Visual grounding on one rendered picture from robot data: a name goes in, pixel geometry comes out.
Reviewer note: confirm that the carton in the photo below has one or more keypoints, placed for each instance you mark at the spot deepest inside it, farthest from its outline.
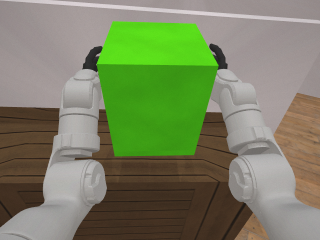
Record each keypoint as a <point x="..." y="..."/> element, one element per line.
<point x="156" y="80"/>

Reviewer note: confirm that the left robot forearm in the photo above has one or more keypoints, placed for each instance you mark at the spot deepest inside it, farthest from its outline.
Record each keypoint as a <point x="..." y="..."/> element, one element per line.
<point x="78" y="119"/>

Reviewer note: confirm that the robot right hand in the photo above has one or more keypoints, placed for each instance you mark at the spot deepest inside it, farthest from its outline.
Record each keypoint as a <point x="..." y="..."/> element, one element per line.
<point x="219" y="57"/>

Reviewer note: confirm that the right robot forearm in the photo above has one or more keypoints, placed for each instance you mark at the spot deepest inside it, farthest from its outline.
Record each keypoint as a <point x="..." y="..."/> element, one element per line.
<point x="246" y="128"/>

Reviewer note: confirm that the pedestal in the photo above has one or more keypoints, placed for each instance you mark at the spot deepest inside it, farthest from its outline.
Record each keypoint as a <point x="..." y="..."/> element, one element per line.
<point x="162" y="197"/>

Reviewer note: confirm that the right robot upper arm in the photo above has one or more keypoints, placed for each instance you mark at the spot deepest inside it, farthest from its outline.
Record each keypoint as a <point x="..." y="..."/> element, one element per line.
<point x="265" y="182"/>

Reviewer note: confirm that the robot left hand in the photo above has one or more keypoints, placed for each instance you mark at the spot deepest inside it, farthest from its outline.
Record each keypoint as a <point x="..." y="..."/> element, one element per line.
<point x="91" y="59"/>

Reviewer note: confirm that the left robot upper arm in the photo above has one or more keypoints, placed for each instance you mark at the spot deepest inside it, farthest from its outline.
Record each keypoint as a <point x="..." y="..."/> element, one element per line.
<point x="71" y="189"/>

